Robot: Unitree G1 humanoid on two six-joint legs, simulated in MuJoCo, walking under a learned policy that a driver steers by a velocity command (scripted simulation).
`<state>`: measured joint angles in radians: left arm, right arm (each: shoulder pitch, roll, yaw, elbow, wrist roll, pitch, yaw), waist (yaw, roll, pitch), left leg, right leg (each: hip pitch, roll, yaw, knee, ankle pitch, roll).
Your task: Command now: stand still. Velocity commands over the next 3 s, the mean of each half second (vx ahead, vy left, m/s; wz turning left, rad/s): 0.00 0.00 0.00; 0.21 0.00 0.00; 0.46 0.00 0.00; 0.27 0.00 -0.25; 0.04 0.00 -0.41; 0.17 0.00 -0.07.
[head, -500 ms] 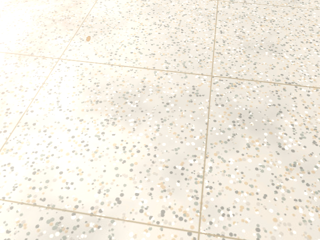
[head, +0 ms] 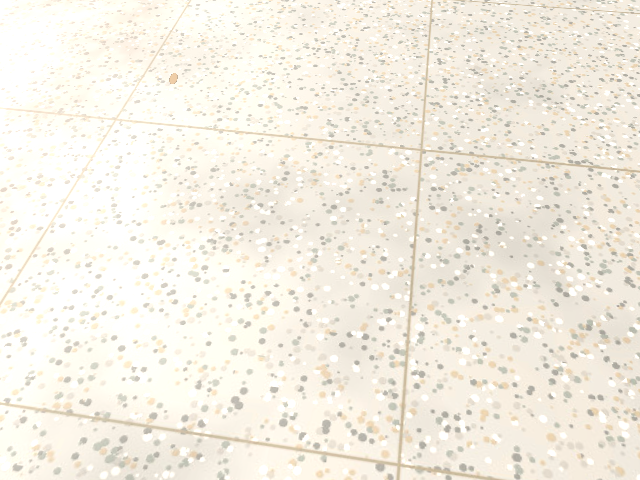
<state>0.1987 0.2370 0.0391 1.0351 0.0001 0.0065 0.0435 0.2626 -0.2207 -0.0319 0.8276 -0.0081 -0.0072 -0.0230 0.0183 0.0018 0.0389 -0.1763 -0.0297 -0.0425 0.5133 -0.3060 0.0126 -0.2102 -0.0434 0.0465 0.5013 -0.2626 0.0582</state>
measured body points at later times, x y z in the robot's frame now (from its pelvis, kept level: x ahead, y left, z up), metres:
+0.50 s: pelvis +0.00 +0.00 +0.00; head +0.01 +0.00 +0.45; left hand +0.01 +0.25 -0.15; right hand +0.03 -0.25 -0.15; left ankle -0.02 +0.11 -0.74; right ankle +0.01 -0.16 -0.74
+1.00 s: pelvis +0.08 -0.04 +0.01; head +0.09 -0.06 +0.46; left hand +0.01 +0.19 -0.13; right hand +0.16 -0.31 -0.13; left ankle +0.08 +0.10 -0.65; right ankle +0.01 -0.13 -0.74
